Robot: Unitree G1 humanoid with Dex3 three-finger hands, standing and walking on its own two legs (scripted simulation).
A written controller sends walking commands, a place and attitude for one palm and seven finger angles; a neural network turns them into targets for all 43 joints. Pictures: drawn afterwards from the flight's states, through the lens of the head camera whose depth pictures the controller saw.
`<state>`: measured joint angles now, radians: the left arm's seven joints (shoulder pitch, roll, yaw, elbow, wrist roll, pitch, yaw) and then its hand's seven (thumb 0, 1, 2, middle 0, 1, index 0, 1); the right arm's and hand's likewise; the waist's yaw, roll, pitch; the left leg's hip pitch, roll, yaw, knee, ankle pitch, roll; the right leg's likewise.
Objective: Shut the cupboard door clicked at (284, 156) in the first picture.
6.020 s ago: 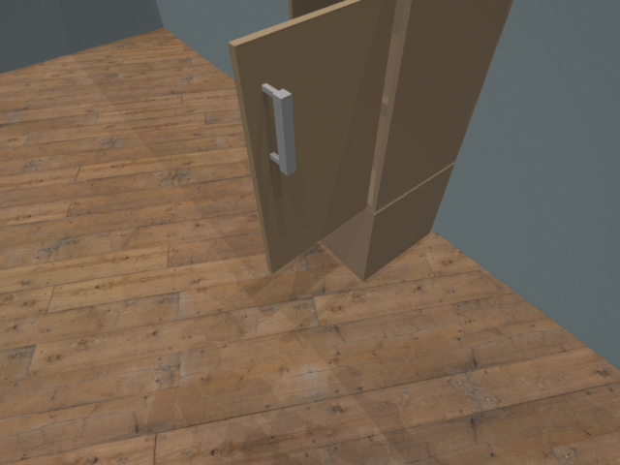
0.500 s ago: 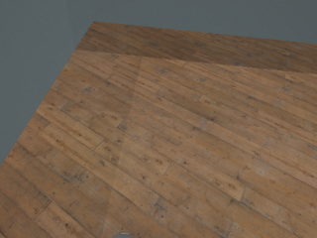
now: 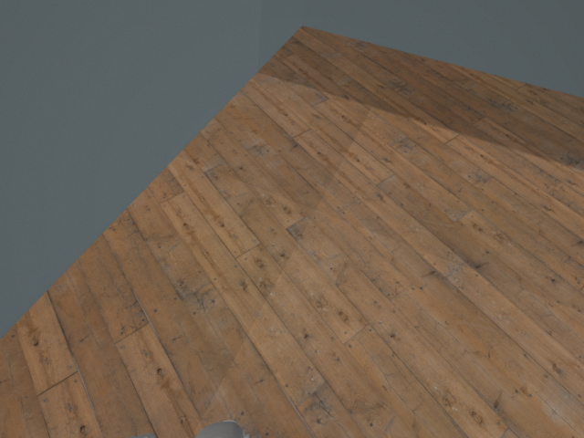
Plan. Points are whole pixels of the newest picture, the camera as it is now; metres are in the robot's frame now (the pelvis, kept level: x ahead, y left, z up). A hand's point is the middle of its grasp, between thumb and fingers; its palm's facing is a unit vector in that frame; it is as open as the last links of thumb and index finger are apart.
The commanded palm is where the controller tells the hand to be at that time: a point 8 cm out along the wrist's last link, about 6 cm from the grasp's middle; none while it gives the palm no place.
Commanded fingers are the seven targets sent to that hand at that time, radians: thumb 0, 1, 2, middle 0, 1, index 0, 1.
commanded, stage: walk to a spot facing it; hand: left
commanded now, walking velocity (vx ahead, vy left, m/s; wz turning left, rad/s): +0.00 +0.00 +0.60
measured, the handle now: out of the picture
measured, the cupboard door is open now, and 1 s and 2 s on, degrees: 93 93 93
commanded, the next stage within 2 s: none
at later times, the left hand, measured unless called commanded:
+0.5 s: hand out of the picture +0.07 +0.17 -0.15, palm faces +0.30 -0.91 -0.29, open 7.3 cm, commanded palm none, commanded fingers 0.00 0.90 0.90 -0.20 -0.30 -0.20 -0.30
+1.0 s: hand out of the picture +0.02 +0.18 -0.16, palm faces +0.59 -0.76 -0.28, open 7.3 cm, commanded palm none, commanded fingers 0.00 0.90 0.90 -0.20 -0.30 -0.20 -0.30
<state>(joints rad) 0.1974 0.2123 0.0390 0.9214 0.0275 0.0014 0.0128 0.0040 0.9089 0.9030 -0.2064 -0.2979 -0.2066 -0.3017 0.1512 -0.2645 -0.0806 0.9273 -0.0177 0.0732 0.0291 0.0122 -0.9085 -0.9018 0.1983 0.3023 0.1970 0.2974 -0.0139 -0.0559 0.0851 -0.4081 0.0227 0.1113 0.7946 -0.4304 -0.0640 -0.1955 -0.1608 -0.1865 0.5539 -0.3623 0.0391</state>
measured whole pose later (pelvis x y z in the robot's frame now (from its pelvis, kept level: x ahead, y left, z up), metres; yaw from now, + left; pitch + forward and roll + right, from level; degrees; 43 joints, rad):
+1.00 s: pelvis +0.06 -0.06 +0.00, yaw +37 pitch +1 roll -1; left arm 0.13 0.26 0.06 0.88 0.01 0.05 0.01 0.01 0.91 0.90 -0.20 -0.30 -0.20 -0.30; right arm 0.17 -0.22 -0.06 0.91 -0.03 0.05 0.01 0.01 -0.90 -0.90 0.20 0.30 0.20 0.30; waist -0.02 0.01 0.10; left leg -0.30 0.00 -0.08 0.55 -0.27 -0.02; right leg -0.36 -0.05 -0.02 0.74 -0.41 0.08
